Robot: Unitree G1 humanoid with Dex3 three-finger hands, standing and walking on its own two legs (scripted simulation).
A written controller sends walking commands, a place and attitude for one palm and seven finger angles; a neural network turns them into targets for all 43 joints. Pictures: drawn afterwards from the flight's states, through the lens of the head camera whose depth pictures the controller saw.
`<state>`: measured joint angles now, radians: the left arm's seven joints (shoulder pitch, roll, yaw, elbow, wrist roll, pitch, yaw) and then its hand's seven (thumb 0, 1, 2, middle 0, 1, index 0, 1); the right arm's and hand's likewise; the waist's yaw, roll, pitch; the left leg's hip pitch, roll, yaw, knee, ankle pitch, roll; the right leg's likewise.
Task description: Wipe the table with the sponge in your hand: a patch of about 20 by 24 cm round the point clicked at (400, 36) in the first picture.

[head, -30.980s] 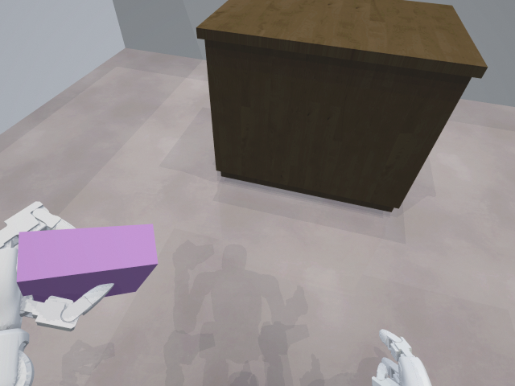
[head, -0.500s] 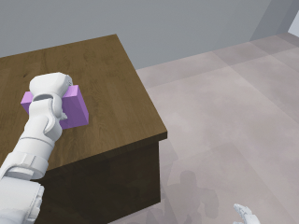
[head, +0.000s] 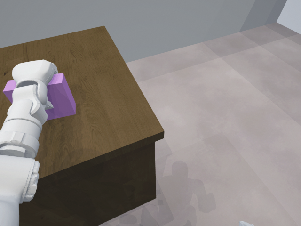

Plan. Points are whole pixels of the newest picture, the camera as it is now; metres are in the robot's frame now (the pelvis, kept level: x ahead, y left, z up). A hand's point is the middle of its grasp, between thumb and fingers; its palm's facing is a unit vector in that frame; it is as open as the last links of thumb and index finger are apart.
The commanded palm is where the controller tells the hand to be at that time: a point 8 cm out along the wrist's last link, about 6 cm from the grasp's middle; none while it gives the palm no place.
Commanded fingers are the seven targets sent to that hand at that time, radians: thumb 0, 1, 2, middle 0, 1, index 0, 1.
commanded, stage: wipe forward along the middle lane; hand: left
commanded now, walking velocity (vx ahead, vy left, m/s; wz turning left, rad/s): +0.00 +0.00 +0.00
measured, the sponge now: (47, 104) +0.41 +0.33 +0.09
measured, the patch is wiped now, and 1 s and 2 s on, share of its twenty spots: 1.00 1.00 1.00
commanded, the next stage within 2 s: slide back across to the first lane in 0.46 s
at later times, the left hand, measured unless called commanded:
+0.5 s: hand (42, 79) +0.47 +0.34 +0.14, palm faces -0.09 +0.03 -1.00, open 8.9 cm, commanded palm +0.46 +0.34 +0.16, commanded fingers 0.00 0.10 1.30 -1.20 -1.60 -1.20 -1.60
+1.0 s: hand (24, 79) +0.46 +0.39 +0.14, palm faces -0.07 +0.00 -1.00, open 8.9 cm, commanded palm +0.44 +0.40 +0.19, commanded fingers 0.00 0.10 1.30 -1.20 -1.60 -1.20 -1.60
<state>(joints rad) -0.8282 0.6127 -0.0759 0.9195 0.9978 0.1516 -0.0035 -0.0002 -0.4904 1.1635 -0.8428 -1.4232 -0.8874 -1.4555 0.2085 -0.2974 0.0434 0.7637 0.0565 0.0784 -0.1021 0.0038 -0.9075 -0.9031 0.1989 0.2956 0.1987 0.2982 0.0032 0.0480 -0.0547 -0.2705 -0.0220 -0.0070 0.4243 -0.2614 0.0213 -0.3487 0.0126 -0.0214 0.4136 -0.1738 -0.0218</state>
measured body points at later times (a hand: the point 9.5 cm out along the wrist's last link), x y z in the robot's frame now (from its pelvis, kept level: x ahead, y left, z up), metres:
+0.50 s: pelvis +0.01 +0.01 +0.00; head +0.07 +0.00 +0.44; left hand +0.47 +0.33 +0.19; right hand +0.07 -0.26 -0.14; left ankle -0.03 +0.11 -0.74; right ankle +0.02 -0.11 -0.74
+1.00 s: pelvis +0.03 +0.03 +0.00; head +0.08 +0.02 +0.45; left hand +0.46 +0.38 +0.20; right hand +0.09 -0.25 -0.13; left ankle -0.03 +0.11 -0.74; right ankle +0.02 -0.11 -0.74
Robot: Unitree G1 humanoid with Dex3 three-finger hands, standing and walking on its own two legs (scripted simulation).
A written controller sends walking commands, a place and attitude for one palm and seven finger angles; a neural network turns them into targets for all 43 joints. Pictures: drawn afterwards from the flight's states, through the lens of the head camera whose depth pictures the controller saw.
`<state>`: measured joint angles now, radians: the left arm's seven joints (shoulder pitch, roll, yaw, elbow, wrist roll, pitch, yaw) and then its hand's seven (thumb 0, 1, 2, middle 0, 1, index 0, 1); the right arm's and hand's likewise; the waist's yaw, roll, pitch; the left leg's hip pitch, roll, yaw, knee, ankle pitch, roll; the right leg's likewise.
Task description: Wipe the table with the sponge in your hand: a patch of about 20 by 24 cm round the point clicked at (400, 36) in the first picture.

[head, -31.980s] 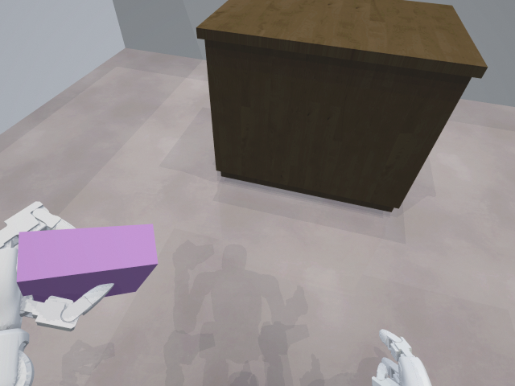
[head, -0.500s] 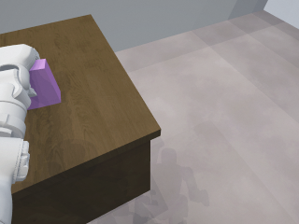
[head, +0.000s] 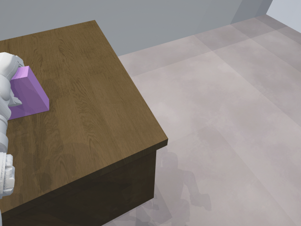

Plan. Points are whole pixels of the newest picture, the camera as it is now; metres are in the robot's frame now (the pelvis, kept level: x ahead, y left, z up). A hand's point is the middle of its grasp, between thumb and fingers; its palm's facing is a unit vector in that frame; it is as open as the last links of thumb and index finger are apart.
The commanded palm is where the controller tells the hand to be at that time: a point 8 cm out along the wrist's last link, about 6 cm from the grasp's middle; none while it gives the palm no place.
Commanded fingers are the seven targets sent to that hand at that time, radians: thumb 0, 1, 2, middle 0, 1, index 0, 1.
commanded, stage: slide back across to the first lane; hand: left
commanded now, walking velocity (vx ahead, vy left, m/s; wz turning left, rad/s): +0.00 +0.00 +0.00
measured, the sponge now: (16, 100) +0.41 +0.38 +0.10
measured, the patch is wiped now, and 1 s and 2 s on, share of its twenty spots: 1.00 1.00 1.00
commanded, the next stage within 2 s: wipe back along the first lane in 0.20 s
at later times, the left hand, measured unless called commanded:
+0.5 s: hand out of the picture +0.39 +0.40 +0.14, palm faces -0.09 +0.05 -1.00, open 8.9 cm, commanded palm +0.37 +0.39 +0.19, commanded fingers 0.00 0.10 1.30 -1.20 -1.60 -1.20 -1.60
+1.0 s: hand out of the picture +0.35 +0.37 +0.14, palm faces -0.02 +0.03 -1.00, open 8.9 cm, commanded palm +0.32 +0.36 +0.17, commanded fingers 0.00 0.10 1.30 -1.20 -1.60 -1.20 -1.60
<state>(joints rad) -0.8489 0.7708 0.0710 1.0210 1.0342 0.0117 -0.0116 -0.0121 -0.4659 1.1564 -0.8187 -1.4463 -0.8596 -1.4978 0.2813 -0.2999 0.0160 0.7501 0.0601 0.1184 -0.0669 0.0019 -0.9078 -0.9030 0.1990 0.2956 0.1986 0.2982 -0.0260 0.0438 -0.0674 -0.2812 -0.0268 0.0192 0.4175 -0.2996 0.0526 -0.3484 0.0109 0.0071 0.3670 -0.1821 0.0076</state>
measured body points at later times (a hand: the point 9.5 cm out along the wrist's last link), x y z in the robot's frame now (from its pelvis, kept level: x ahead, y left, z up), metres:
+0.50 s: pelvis +0.00 +0.01 +0.00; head +0.05 +0.01 +0.45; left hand +0.39 +0.39 +0.20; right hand +0.10 -0.25 -0.13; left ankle -0.07 +0.08 -0.74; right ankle -0.01 -0.13 -0.74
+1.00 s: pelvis -0.01 +0.00 +0.00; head +0.02 -0.02 +0.45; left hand +0.35 +0.36 +0.19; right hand +0.12 -0.26 -0.13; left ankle -0.07 +0.08 -0.74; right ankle -0.01 -0.13 -0.74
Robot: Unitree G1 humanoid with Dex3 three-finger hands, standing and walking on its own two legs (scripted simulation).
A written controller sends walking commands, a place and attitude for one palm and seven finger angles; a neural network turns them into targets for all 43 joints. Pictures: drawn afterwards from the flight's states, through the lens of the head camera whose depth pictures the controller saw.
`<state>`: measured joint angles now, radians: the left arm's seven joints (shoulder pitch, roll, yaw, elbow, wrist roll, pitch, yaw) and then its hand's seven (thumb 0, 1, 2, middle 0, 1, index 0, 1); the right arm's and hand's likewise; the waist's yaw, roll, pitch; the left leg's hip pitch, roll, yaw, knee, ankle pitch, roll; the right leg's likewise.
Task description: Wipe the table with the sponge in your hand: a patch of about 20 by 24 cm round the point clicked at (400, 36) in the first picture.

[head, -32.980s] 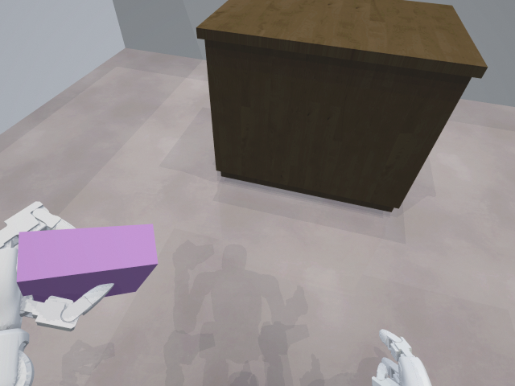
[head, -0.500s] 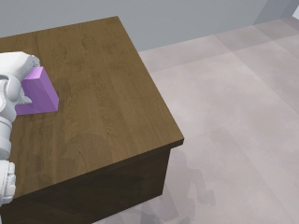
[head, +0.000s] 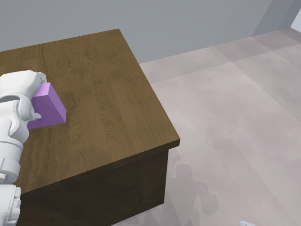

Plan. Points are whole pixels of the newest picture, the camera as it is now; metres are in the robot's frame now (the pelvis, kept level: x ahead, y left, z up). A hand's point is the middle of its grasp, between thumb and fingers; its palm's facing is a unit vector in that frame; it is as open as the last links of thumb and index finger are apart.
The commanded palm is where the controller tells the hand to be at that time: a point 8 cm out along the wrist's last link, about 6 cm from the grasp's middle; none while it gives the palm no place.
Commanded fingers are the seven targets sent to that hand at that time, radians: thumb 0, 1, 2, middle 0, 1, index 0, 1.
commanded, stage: wipe back along the first lane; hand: left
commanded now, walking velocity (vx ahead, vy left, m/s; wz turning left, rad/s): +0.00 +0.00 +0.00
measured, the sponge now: (36, 112) +0.37 +0.37 +0.09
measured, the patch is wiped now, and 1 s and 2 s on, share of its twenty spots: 1.00 1.00 1.00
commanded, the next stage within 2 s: lift the sponge slowly off the table in 0.92 s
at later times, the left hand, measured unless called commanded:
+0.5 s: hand (28, 113) +0.33 +0.34 +0.14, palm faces +0.04 +0.02 -1.00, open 8.9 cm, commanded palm +0.29 +0.33 +0.15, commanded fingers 0.00 0.10 1.30 -1.20 -1.60 -1.20 -1.60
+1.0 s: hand (28, 126) +0.29 +0.32 +0.14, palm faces +0.08 -0.01 -1.00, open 8.8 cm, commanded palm +0.25 +0.32 +0.16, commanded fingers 0.00 0.10 1.30 -1.20 -1.60 -1.20 -1.60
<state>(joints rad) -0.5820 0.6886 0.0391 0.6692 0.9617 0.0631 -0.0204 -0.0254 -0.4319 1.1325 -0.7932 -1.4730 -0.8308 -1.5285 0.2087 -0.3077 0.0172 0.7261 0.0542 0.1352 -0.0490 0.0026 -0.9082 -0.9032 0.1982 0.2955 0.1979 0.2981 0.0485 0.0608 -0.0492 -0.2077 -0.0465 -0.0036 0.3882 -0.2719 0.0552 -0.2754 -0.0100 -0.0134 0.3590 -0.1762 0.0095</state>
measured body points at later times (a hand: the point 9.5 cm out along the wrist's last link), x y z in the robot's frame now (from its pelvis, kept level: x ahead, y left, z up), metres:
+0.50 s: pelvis +0.01 +0.00 +0.00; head +0.02 -0.03 +0.45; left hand +0.32 +0.34 +0.19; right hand +0.18 -0.25 -0.12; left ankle -0.05 +0.08 -0.74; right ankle +0.00 -0.13 -0.74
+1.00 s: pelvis +0.00 +0.00 +0.00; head +0.01 -0.03 +0.45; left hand +0.28 +0.32 +0.19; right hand +0.22 -0.22 -0.11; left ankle -0.05 +0.08 -0.74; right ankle +0.00 -0.13 -0.74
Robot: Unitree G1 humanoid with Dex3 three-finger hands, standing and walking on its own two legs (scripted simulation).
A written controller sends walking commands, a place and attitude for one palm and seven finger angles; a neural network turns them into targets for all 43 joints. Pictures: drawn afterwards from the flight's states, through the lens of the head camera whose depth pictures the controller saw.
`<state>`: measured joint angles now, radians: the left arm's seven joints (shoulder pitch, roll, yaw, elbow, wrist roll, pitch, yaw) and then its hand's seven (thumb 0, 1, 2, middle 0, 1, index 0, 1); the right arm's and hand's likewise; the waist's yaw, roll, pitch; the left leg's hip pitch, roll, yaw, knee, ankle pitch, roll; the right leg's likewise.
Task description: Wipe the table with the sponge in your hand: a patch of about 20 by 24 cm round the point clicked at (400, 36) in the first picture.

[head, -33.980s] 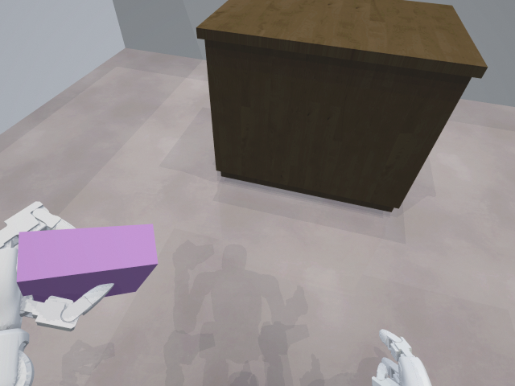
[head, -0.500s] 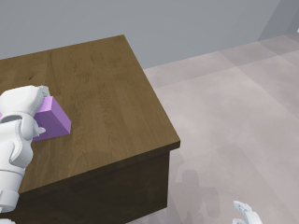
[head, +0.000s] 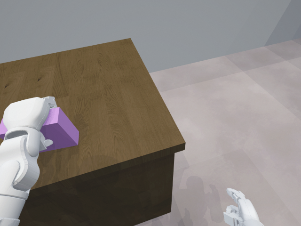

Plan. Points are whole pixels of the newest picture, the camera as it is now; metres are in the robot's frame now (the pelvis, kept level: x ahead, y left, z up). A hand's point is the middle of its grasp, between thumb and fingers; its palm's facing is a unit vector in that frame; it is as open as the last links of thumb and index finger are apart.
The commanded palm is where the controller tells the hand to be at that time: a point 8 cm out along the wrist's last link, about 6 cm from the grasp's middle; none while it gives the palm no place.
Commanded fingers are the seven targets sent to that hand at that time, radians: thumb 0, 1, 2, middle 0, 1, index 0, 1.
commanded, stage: lift the sponge slowly off the table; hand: left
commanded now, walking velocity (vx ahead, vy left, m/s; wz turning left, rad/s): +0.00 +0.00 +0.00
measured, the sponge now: (47, 136) +0.29 +0.33 +0.09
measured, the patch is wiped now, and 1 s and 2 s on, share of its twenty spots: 1.00 1.00 1.00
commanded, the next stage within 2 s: none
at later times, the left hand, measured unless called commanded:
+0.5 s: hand (41, 129) +0.28 +0.31 +0.14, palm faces +0.05 -0.03 -1.00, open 8.8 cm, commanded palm +0.24 +0.31 +0.20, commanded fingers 0.00 0.10 1.30 -1.20 -1.60 -1.20 -1.60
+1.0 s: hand (38, 122) +0.28 +0.31 +0.17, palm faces +0.09 -0.01 -1.00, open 8.8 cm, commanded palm +0.24 +0.31 +0.23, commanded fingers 0.00 0.10 1.30 -1.20 -1.60 -1.20 -1.60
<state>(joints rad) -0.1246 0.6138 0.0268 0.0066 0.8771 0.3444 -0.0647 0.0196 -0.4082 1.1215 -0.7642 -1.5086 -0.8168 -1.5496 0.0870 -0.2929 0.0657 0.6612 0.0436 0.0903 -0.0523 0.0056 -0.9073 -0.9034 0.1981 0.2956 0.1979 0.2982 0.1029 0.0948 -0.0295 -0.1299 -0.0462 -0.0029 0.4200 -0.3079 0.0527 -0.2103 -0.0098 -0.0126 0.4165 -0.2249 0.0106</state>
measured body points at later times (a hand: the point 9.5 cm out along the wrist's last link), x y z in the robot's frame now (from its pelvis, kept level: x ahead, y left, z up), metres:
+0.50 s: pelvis +0.00 -0.01 +0.00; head +0.00 -0.04 +0.45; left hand +0.27 +0.31 +0.20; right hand +0.23 -0.21 -0.10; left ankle -0.06 +0.08 -0.74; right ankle -0.01 -0.13 -0.74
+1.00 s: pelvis -0.01 -0.02 +0.00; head -0.01 -0.05 +0.45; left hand +0.27 +0.30 +0.22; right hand +0.22 -0.22 -0.09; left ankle -0.06 +0.08 -0.74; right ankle -0.01 -0.13 -0.74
